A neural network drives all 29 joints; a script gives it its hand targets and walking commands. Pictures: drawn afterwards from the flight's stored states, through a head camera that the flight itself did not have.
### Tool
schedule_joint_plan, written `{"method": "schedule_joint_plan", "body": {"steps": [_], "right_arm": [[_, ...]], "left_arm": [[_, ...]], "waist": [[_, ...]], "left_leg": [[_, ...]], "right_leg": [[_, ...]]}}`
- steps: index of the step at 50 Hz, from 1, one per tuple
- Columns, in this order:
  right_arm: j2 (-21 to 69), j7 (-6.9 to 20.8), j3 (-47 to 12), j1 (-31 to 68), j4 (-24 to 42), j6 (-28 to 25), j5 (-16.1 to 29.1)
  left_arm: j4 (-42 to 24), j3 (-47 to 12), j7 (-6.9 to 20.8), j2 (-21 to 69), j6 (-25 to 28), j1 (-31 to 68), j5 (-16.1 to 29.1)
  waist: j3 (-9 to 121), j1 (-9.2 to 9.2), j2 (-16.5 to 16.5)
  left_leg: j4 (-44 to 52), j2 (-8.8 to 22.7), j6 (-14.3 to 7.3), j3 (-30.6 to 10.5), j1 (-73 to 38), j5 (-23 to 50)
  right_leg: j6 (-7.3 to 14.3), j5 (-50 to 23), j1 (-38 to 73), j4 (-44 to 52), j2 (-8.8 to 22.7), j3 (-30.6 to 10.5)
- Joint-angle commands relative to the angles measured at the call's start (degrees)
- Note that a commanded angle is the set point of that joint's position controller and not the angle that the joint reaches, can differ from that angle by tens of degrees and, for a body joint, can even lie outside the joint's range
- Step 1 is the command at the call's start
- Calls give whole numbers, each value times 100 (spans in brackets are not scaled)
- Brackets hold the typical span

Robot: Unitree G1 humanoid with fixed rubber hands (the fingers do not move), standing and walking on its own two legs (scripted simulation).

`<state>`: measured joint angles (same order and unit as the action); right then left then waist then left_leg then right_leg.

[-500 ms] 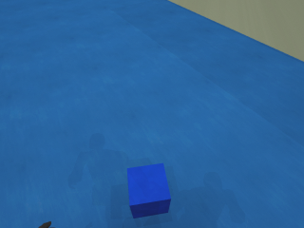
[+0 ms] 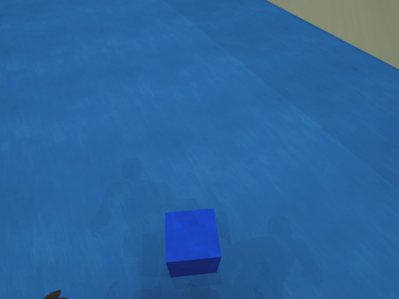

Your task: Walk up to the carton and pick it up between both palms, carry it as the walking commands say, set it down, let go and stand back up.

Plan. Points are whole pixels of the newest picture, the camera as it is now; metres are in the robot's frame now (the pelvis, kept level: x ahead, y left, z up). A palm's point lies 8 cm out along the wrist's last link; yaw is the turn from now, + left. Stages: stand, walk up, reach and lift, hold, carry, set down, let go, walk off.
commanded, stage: walk up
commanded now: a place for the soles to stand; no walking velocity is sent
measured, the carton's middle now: (191, 243) +0.44 +0.03 -0.63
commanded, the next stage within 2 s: reach and lift in 1.98 s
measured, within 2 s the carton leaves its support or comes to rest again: neither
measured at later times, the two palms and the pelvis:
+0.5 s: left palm out of the picture +0.08 +0.30 -0.09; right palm out of the picture +0.13 -0.32 -0.10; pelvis +0.00 -0.02 +0.00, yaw +3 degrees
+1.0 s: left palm out of the picture +0.10 +0.33 -0.08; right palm out of the picture +0.13 -0.27 -0.08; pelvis +0.01 +0.02 +0.03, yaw +5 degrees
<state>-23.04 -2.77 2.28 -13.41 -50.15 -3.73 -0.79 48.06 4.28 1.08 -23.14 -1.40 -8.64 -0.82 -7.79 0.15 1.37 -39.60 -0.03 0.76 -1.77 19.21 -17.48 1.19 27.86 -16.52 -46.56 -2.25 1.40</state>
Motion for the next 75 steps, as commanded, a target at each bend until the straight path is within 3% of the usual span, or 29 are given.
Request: {"method": "schedule_joint_plan", "body": {"steps": [1, 2, 3, 4, 5, 7, 8, 10, 12, 13, 15, 17, 18, 19, 22, 24, 27, 29, 31, 38, 40, 43, 45, 47, 51, 58, 64, 65, 75], "right_arm": [[-1443, -21, 258, 283, 459, 23, -43], [-1150, 5, 167, 475, 532, 53, 100], [-912, -9, 83, 367, 474, 112, 112], [-1115, -35, 133, 241, 356, 128, 111], [-1311, -2, 207, 147, 314, 96, 37], [-1236, 58, 164, -8, 250, 73, 45], [-1067, 79, 151, 99, 246, 8, 114], [-1189, 63, 234, 54, 139, -21, 28], [-1534, 29, 269, 236, 257, -31, 30], [-1580, 50, 300, 211, 211, -12, 62], [-1334, 96, 242, 593, 255, 35, 89], [-1090, 114, 120, 849, 304, 102, 42], [-1112, 61, 162, 818, 241, 143, 88], [-1080, 62, 146, 742, 233, 130, 60], [-1050, 122, 129, 558, 48, 25, 50], [-1235, 135, 190, 566, -66, 47, 48], [-1171, 162, 117, 901, -53, 110, 54], [-1058, 160, 77, 793, -114, 101, 69], [-1074, 200, 82, 794, -265, 119, 39], [-1084, 237, 2, 810, -473, 58, 6], [-1072, 223, -2, 838, -547, 32, 38], [-971, 194, -45, 942, -482, 12, -20], [-1094, 180, -69, 925, -636, 21, -16], [-1014, 199, -85, 1009, -649, 9, -26], [-971, 199, -61, 1123, -626, 12, 17], [-814, 205, -58, 1101, -767, 69, 34], [-914, 197, -42, 1266, -837, 51, 4], [-823, 182, -48, 1083, -857, 67, 16], [-862, 164, 1, 1068, -822, 74, 19]], "left_arm": [[-228, 263, -9, -971, 238, -514, -43], [-207, 320, -46, -1299, 305, -683, -148], [-303, 293, -68, -1541, 338, -344, -108], [-305, 255, -42, -1570, 334, 27, -112], [-344, 245, -44, -1427, 358, 88, -104], [-354, 183, -61, -1255, 330, 83, -26], [-353, 151, -98, -1172, 319, 64, 17], [-337, 99, -118, -1165, 315, 32, 126], [-392, 167, -108, -1222, 253, 126, 88], [-205, 220, -144, -1149, 215, -13, 81], [-69, 158, -150, -1031, 274, -335, 14], [-62, 215, -120, -1319, 365, -164, -33], [-98, 206, -132, -1396, 368, -215, -59], [-165, 169, -113, -1406, 382, 13, -66], [-74, 98, -106, -1261, 338, 396, 3], [-41, 83, -116, -1178, 300, 240, 3], [89, 102, -100, -1201, 288, 350, -8], [97, 103, -86, -1234, 290, 521, -8], [211, 45, -65, -1243, 329, 615, 29], [416, 7, -82, -1130, 343, 777, 59], [471, -32, -72, -958, 316, 777, 89], [584, -24, -85, -939, 293, 667, 91], [727, -78, -78, -1013, 254, 678, 47], [752, -52, -59, -928, 282, 731, 78], [881, -102, -67, -900, 273, 651, 105], [1106, -70, -119, -1010, 322, 638, 69], [1166, -124, -107, -871, 275, 573, 108], [1128, -130, -107, -841, 279, 690, 54], [1195, -83, -129, -950, 242, 620, 53]], "waist": [[1008, 378, -515], [910, 458, 553], [528, 309, 876], [809, 114, 460], [610, -2, 204], [471, -76, 204], [254, -98, 581], [621, -101, 140], [754, 1, -214], [780, 1, -614], [1060, 195, -372], [740, 221, 59], [780, 275, 332], [725, 101, 39], [483, -107, 180], [734, -75, -103], [592, 28, -136], [407, -9, 277], [513, -69, -58], [538, -41, -187], [679, 36, 111], [932, 110, -535], [740, 74, -262], [800, 86, -699], [827, 118, -192], [1032, 9, -213], [931, 53, -512], [938, 12, -105], [998, 4, -242]], "left_leg": [[443, 1245, -1117, -1373, 113, 1803], [-662, 464, -566, -703, 724, 1387], [-820, -176, -195, -309, 1114, -721], [-1138, 41, -176, -285, 688, -1644], [-1201, 50, -229, -379, 537, -1677], [-317, 136, -332, -147, 194, -1153], [281, 189, -337, -46, -19, -16], [647, 454, -517, -418, -1115, 2098], [732, 1269, -1234, -1854, -686, 1937], [793, 1597, -1653, -2043, -281, 1992], [460, 1246, -1282, -1450, -209, 1817], [-138, 194, -495, -369, 414, 1026], [-445, 77, -333, -108, 552, 166], [-178, 195, -218, -13, 20, -183], [557, 396, -442, -417, -807, 1597], [583, 723, -689, -911, -860, 1701], [638, 413, -513, -520, -434, 892], [743, 310, -413, -452, -514, 800], [1187, 227, -363, -541, -649, 341], [1529, 418, -381, -706, -602, 1741], [1632, 587, -473, -904, -514, 1563], [1740, 669, -519, -948, -613, 1702], [1891, 785, -457, -1161, -444, 1800], [2150, 681, -385, -1114, -482, 1660], [2006, 755, -494, -1114, -713, 1818], [1868, 649, -385, -808, -1131, 2743], [2029, 660, -426, -845, -1085, 2527], [2033, 678, -445, -886, -1153, 2758], [2121, 663, -345, -1056, -1138, 2227]], "right_leg": [[222, -449, 457, 1781, 524, -601], [471, -1259, 827, 2566, 1175, -1817], [842, -2232, 828, 2812, 1850, -2592], [1328, -2612, 574, 2346, 2202, -2575], [1384, -2741, 136, 2268, 2203, -2479], [972, -2973, 236, 2008, 1743, -1759], [480, -3954, 283, 1920, 1454, -1291], [57, -4166, -170, 1302, 1078, -753], [-76, -2482, -272, 406, 492, -394], [-96, -1514, 167, 171, 382, -573], [31, -1834, 752, 1205, 637, -826], [467, -2010, 764, 2182, 1300, -1554], [620, -3023, 877, 2200, 1765, -1870], [990, -3211, 432, 2008, 1911, -1862], [276, -2781, -211, 1914, 1086, -793], [57, -2309, -27, 1795, 831, -666], [123, -1415, 288, 2457, 1091, -1029], [317, -1089, 130, 2724, 1207, -994], [431, -114, 86, 2856, 1335, -1114], [195, -1302, 853, 2738, 1023, -475], [122, -1354, 1112, 2757, 885, -350], [166, -1448, 1369, 2661, 887, -316], [118, -1413, 1333, 2793, 802, -240], [151, -1283, 1367, 2794, 849, -270], [85, -1614, 1327, 3078, 879, -284], [30, -2491, 1239, 2976, 985, -148], [-7, -2221, 1283, 2980, 960, -81], [-9, -2183, 1391, 2986, 978, -94], [-18, -1701, 1464, 3055, 901, -99]]}}
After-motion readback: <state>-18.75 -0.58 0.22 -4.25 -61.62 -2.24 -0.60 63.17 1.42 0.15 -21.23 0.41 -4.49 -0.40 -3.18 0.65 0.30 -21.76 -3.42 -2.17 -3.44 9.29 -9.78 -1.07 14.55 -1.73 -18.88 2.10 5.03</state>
